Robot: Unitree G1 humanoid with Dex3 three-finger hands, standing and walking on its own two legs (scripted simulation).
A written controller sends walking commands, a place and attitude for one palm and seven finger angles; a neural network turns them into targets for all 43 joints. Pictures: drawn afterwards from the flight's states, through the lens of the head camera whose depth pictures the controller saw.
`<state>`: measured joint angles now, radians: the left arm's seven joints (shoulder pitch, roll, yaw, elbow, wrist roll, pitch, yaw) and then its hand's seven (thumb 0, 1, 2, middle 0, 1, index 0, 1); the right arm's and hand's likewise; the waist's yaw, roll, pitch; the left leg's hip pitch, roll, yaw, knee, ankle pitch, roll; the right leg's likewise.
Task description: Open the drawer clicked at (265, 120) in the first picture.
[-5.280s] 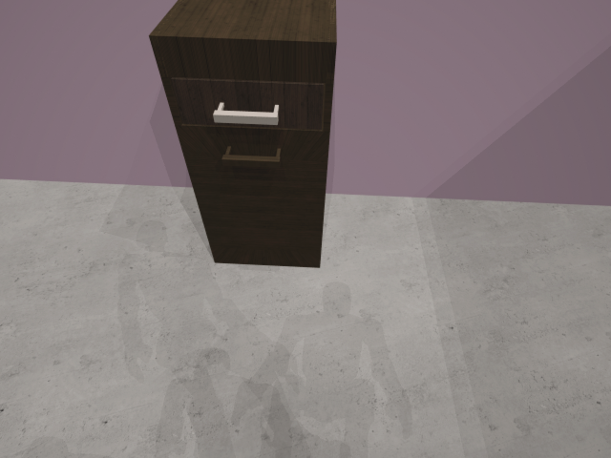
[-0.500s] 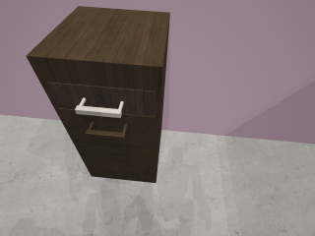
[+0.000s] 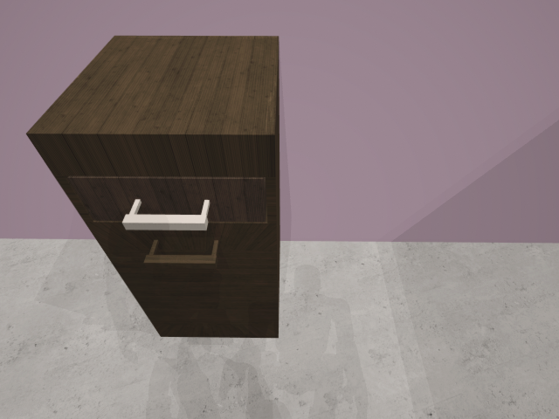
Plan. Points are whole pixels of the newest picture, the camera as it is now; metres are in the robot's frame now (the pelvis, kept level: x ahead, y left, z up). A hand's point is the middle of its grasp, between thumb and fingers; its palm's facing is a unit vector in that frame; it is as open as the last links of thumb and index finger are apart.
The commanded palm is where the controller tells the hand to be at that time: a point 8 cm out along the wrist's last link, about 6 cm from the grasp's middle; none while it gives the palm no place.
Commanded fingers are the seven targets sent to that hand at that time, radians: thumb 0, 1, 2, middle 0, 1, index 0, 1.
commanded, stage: come to a stop and stand still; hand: left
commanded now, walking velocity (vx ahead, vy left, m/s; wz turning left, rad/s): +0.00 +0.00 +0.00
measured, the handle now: (168, 213) +0.50 +0.25 -0.04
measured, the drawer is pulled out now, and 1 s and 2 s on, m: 0.00 0.00 0.00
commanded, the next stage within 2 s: look again from close up in 0.90 s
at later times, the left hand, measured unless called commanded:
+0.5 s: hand out of the picture -0.02 +0.12 -0.17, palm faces +0.07 -0.99 -0.14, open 7.4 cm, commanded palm none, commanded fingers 0.00 0.90 0.90 -0.20 -0.30 -0.20 -0.30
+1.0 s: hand out of the picture -0.02 +0.10 -0.17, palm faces +0.09 -0.98 -0.17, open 7.4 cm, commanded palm none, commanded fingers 0.00 0.90 0.90 -0.20 -0.30 -0.20 -0.30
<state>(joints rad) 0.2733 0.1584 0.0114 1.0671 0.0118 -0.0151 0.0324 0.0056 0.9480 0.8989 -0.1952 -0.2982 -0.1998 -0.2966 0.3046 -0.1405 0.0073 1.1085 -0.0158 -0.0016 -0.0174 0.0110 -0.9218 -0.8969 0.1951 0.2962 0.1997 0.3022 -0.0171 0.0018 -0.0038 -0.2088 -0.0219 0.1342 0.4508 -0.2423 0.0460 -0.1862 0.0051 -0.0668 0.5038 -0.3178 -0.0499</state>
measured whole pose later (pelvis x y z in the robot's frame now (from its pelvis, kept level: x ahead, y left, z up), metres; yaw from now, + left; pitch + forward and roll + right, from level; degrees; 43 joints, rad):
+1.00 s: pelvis +0.03 -0.05 +0.00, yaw +1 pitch -1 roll +1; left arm 0.37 0.09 -0.01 1.14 0.00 -0.03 0.04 0.00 0.91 0.90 -0.19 -0.30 -0.20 -0.30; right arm 0.32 -0.10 0.02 1.18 -0.01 0.00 -0.05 0.01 -0.91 -0.90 0.19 0.30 0.20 0.30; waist 0.01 0.00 0.00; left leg -0.14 0.04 0.09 0.40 -0.25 -0.03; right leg -0.07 0.08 -0.10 0.37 -0.29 -0.11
